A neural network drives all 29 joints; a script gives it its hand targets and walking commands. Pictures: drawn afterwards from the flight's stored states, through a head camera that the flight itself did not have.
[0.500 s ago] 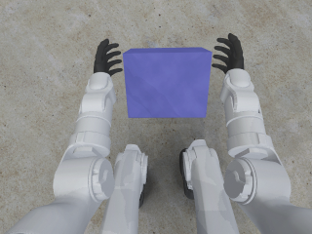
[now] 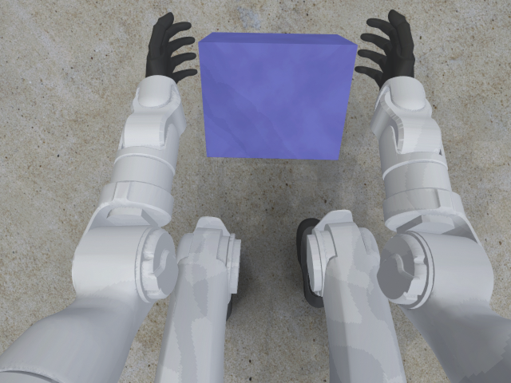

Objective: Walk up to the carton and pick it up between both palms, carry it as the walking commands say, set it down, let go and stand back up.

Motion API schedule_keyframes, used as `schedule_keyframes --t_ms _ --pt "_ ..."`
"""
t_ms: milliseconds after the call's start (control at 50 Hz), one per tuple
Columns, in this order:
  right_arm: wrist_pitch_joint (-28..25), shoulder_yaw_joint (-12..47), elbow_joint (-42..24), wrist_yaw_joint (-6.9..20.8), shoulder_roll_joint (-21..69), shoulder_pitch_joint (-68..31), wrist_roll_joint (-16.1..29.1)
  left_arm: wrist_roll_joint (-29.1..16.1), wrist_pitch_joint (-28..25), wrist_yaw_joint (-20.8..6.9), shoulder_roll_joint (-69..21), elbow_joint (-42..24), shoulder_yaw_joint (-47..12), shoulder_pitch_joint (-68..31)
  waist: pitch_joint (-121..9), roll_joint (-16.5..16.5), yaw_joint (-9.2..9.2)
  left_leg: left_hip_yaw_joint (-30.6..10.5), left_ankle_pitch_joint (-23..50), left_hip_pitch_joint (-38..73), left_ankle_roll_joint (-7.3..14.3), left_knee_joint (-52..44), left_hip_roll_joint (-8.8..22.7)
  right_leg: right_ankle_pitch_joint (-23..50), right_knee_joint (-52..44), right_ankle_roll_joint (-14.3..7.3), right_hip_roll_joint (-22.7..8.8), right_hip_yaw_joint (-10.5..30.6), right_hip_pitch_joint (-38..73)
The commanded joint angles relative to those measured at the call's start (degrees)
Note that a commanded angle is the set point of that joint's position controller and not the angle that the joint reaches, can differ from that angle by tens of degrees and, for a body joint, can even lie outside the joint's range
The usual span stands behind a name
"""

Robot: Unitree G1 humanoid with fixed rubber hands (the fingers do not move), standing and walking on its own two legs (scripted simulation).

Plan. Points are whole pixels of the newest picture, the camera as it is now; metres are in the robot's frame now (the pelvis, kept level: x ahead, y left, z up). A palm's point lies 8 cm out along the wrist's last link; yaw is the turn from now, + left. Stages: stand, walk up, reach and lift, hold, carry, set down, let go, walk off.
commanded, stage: set down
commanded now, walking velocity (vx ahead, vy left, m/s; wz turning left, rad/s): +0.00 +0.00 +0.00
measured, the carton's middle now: (273, 94) +0.52 -0.03 -0.26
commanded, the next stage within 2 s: none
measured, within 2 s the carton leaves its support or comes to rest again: neither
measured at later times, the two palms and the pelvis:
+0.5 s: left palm (177, 79) +0.53 +0.13 -0.20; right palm (377, 81) +0.51 -0.19 -0.20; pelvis -0.01 +0.00 -0.05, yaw +0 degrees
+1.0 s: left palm (177, 72) +0.55 +0.13 -0.21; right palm (376, 74) +0.53 -0.19 -0.21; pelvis +0.00 +0.00 -0.06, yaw +0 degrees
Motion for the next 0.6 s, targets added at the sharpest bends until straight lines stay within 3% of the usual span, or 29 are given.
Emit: schedule_keyframes --t_ms 0,20,40,60,80,100,120,140,160,200,220,240,260,280,300,320,360,380,400,440,480,500,520,560,580 --pt "-1.56 24.94 -1.46 15.37 47.29 -34.03 5.18 -6.07 -3.49 -14.82 -51.63 -6.64 -24.05 -36.55 -60.50 1.39 -1.99 1.50 14.33 24.26 -0.32 -9.94 -3.18 14.58 -3.34 -0.95 4.23 -4.80 38.03" --pt "-1.40 24.63 0.28 15.49 46.89 -33.13 4.99 -5.52 -3.79 -14.58 -50.25 -6.17 -23.34 -36.88 -58.51 1.01 -2.10 1.46 14.99 23.68 -0.18 -9.60 -2.91 15.03 -3.23 -0.77 3.95 -4.58 37.11" --pt "-1.49 25.33 -0.41 15.75 47.14 -33.89 7.13 -6.37 -4.15 -14.35 -48.75 -9.23 -24.13 -39.10 -61.67 1.73 -0.43 2.39 15.31 25.70 -0.26 -8.54 -2.95 15.21 -2.90 -0.91 3.77 -4.10 38.56" --pt "-1.60 24.62 0.16 15.72 45.92 -34.04 5.36 -5.76 -3.93 -14.19 -49.95 -5.70 -22.96 -37.85 -58.18 0.59 -1.95 1.96 14.74 22.35 -0.25 -8.36 -3.04 15.13 -2.80 -0.68 3.69 -4.57 37.60" --pt "-1.63 25.30 0.50 15.94 46.96 -33.84 6.64 -6.56 -4.33 -14.15 -49.39 -7.28 -23.32 -38.34 -59.84 0.54 -0.61 2.34 14.88 23.07 -0.08 -7.88 -2.98 15.11 -2.41 -0.87 3.79 -4.16 38.64" --pt "-2.25 25.25 -1.92 15.50 44.60 -36.35 7.24 -6.27 -3.61 -13.84 -49.47 -4.61 -24.27 -37.93 -62.25 2.36 -1.42 1.51 15.21 26.44 -0.25 -8.23 -2.72 14.98 -1.18 -0.73 3.57 -5.14 38.28" --pt "-1.96 25.47 0.20 15.67 46.28 -36.03 8.44 -6.80 -4.20 -13.82 -48.56 -6.72 -24.41 -40.13 -62.79 2.70 0.16 2.14 14.60 26.28 -0.17 -7.52 -2.71 14.54 -0.88 -1.01 3.69 -4.72 37.78" --pt "-2.07 25.67 -0.22 15.39 45.35 -36.62 8.08 -7.85 -4.88 -13.58 -46.70 -9.11 -25.50 -42.62 -62.89 -0.15 -1.76 1.71 15.29 24.82 0.21 -6.74 -2.59 15.64 -0.42 -0.60 3.63 -4.98 38.89" --pt "-2.23 25.07 0.09 15.79 44.98 -37.10 8.63 -7.69 -4.62 -13.39 -47.36 -7.47 -24.56 -41.50 -61.00 2.54 -0.61 2.09 15.55 25.91 -0.15 -6.91 -2.58 14.94 -0.07 -1.01 3.62 -5.03 36.28" --pt "-2.49 25.77 -0.25 15.43 43.28 -38.11 8.52 -7.94 -4.78 -13.22 -46.83 -5.94 -24.57 -40.92 -60.88 0.45 -1.79 1.80 15.70 25.69 0.14 -5.50 -2.23 14.35 0.48 -0.80 3.33 -5.05 35.96" --pt "-2.18 23.96 2.37 15.58 41.88 -38.50 8.03 -7.55 -4.46 -13.53 -45.67 -4.48 -22.94 -41.52 -55.49 1.91 -1.09 2.27 12.21 22.24 -0.05 -6.00 -2.47 11.86 -0.01 -1.23 3.17 -4.54 34.85" --pt "-2.57 24.19 2.38 15.49 43.33 -38.11 8.34 -7.75 -4.82 -13.35 -45.65 -5.30 -23.68 -42.06 -57.70 1.20 -0.71 2.51 13.44 22.68 -0.03 -5.36 -2.40 13.86 0.84 -1.13 3.30 -4.71 36.48" --pt "-2.74 24.21 1.67 15.38 42.20 -38.85 8.23 -8.00 -4.78 -13.34 -45.19 -4.89 -23.29 -42.97 -58.17 1.08 -1.45 2.26 13.88 22.99 0.16 -4.56 -2.52 14.01 1.17 -1.18 3.25 -4.59 37.04" --pt "-2.47 23.90 3.02 15.64 42.61 -38.71 8.27 -6.89 -4.66 -13.29 -44.54 -2.30 -22.25 -41.00 -56.26 1.52 -0.53 2.49 12.27 22.66 0.20 -5.12 -2.47 12.45 1.31 -0.90 3.23 -4.78 36.08" --pt "-2.55 24.29 3.26 15.42 42.74 -37.72 8.12 -7.40 -5.04 -13.53 -44.30 -2.88 -22.13 -41.36 -56.70 0.47 -0.83 3.09 13.44 21.05 0.29 -3.17 -2.33 13.81 1.16 -1.08 3.13 -3.79 37.54" --pt "-3.13 25.24 0.94 15.21 42.42 -40.31 8.22 -8.94 -5.41 -13.68 -45.00 -4.26 -23.36 -43.75 -57.74 -1.04 -2.37 2.34 15.21 20.38 0.38 -2.83 -2.34 16.83 2.17 -0.86 3.22 -4.47 38.42" --pt "-3.79 24.72 0.70 14.80 41.13 -42.34 9.15 -9.77 -5.30 -13.95 -44.96 -2.39 -23.74 -43.69 -57.72 0.97 -3.09 2.30 14.36 21.29 0.23 -2.14 -2.36 15.71 3.31 -0.84 2.86 -4.73 38.32" --pt "-3.61 24.26 2.62 15.00 40.21 -42.31 9.36 -8.96 -5.09 -14.23 -44.04 -1.37 -22.17 -43.41 -52.88 2.07 -1.39 2.47 12.94 19.96 0.45 -2.11 -2.14 13.35 3.04 -1.46 2.96 -3.80 34.96" --pt "-3.43 23.15 3.91 15.27 39.62 -41.96 8.65 -8.40 -4.99 -14.34 -43.39 -0.39 -21.70 -44.05 -51.29 2.03 -2.08 2.58 11.66 18.60 0.24 -1.70 -2.02 12.72 3.14 -1.45 2.68 -3.93 34.25" --pt "-3.59 23.29 4.32 15.48 39.33 -42.05 9.21 -9.03 -5.60 -14.02 -41.83 -2.11 -22.68 -45.39 -50.82 2.09 -1.71 2.40 12.72 18.69 0.41 -1.35 -2.15 13.28 4.20 -1.52 2.69 -3.94 33.91" --pt "-3.86 20.96 6.81 15.76 37.69 -42.57 8.36 -8.04 -5.33 -14.50 -42.08 1.54 -20.99 -44.55 -44.81 4.53 -1.70 2.69 11.79 16.11 0.03 -0.88 -1.76 12.82 4.41 -1.91 2.92 -3.40 31.71" --pt "-3.61 19.40 9.97 16.01 36.76 -40.31 7.15 -6.97 -4.95 -15.07 -41.99 4.28 -19.48 -42.01 -40.24 3.77 -2.36 2.69 10.13 13.23 0.09 -0.25 -1.56 11.31 4.36 -1.86 2.81 -3.47 30.09" --pt "-3.49 18.04 10.67 16.23 37.60 -38.92 6.35 -4.87 -4.72 -15.45 -40.68 5.92 -17.09 -40.50 -36.35 3.32 -0.56 2.72 9.08 11.81 0.31 -0.99 -1.39 10.32 3.82 -1.87 2.80 -3.34 28.96" --pt "-3.87 17.50 8.67 16.59 35.67 -42.44 6.17 -4.94 -4.41 -16.07 -41.68 7.39 -16.17 -39.40 -36.06 3.22 -1.35 1.82 9.47 11.52 0.74 -0.51 -1.47 9.74 4.84 -2.24 2.90 -3.49 27.52" --pt "-3.51 16.40 10.79 16.98 36.18 -41.39 6.23 -4.40 -4.59 -15.86 -39.90 6.90 -15.88 -40.35 -36.50 2.86 -0.56 1.65 9.73 13.25 0.68 -0.93 -1.33 9.28 5.19 -1.90 2.77 -3.78 26.91"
